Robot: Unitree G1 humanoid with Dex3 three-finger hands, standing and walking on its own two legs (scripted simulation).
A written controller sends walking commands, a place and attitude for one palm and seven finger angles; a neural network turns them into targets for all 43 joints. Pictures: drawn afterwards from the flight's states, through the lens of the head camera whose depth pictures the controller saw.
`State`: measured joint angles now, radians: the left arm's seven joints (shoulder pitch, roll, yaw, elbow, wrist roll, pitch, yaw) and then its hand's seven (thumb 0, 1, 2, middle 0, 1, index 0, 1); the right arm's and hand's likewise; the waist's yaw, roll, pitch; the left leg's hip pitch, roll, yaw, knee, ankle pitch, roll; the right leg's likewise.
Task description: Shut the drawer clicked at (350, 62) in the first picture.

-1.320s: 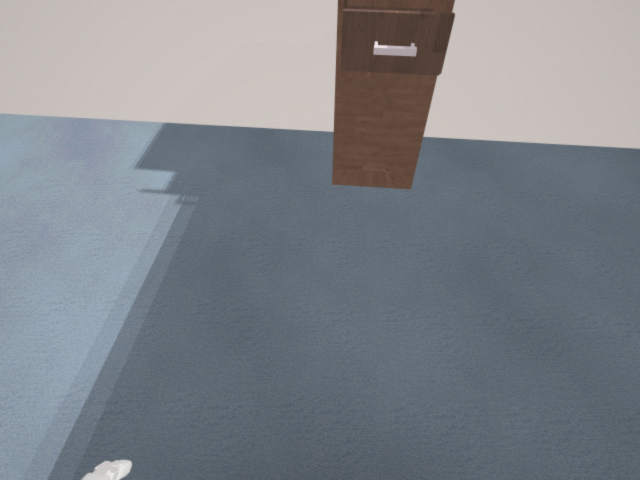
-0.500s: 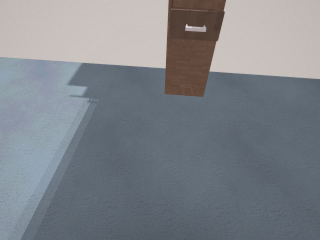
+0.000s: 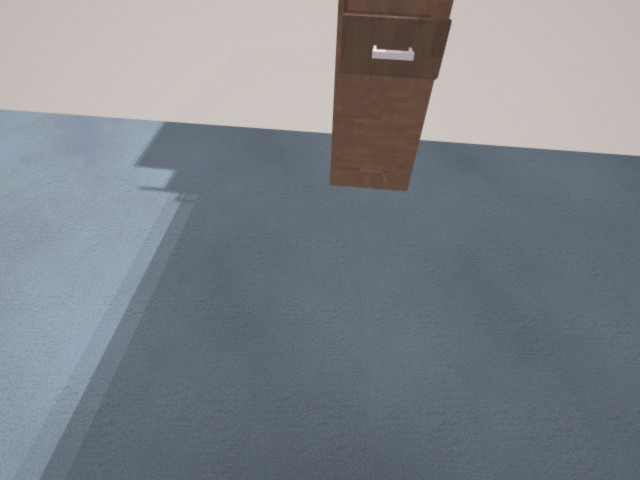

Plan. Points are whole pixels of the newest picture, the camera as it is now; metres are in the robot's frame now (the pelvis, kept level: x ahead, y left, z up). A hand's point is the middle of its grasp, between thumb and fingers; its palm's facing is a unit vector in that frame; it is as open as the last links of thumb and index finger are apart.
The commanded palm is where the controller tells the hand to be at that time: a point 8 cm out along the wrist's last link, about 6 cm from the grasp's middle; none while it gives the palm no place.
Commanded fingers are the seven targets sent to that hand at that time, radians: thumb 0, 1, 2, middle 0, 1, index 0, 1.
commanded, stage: look at it before walking up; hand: left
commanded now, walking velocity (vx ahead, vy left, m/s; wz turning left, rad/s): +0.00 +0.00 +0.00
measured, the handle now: (392, 52) +1.35 -0.16 -0.04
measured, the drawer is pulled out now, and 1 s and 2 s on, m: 0.17 0.17 0.17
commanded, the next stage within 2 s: walk to a spot facing it in 0.12 s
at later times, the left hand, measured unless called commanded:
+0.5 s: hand out of the picture +0.07 +0.19 -0.18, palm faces -0.11 -0.96 -0.25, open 7.3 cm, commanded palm none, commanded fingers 0.00 0.90 0.90 -0.20 -0.30 -0.20 -0.30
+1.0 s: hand (205, 449) +0.20 +0.19 -0.20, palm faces -0.24 -0.96 -0.18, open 7.3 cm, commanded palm none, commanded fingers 0.00 0.90 0.90 -0.20 -0.30 -0.20 -0.30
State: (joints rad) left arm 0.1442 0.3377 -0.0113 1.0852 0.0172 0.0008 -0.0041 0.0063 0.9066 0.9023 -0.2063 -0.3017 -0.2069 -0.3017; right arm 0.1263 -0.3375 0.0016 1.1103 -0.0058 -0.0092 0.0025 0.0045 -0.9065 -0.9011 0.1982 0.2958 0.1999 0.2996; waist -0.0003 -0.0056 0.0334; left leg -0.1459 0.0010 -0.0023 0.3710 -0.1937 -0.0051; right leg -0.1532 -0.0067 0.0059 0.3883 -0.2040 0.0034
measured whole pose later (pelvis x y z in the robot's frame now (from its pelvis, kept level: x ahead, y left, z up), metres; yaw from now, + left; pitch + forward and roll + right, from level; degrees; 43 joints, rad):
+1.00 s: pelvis +0.21 +0.00 -0.03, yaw -21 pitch +0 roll -1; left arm 0.44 0.19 0.07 1.06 0.02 -0.02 0.00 0.01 0.91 0.90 -0.21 -0.30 -0.21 -0.30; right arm 0.08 -0.16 -0.03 0.91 -0.02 -0.07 0.01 0.00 -0.91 -0.90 0.20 0.30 0.20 0.30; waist 0.06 -0.04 0.05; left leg -0.42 0.08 0.11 0.65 -0.22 0.01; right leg -0.18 0.03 0.11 0.85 -0.51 -0.02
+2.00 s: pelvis +0.58 -0.19 -0.01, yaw -45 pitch -2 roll -2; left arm 0.36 0.21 0.07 1.10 0.03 0.00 -0.02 0.00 0.92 0.90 -0.20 -0.30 -0.20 -0.30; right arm 0.17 -0.17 -0.04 0.95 -0.03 -0.08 0.00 0.00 -0.92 -0.90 0.19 0.30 0.20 0.30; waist 0.03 -0.04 0.03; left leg -0.30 0.09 0.20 0.59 -0.27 0.05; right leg -0.33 -0.01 -0.03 1.05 -0.43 -0.02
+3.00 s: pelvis +0.67 -0.29 -0.01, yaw -36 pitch +1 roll -1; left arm 0.19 0.26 0.10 0.95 0.02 0.06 0.01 0.01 0.91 0.90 -0.20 -0.30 -0.20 -0.30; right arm 0.24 -0.21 -0.07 0.93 -0.02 0.02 0.00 0.00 -0.91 -0.90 0.20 0.30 0.20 0.30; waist -0.02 -0.02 0.05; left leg -0.30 0.00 0.05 0.50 -0.21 0.05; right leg -0.49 -0.08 -0.04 1.05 -0.39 0.10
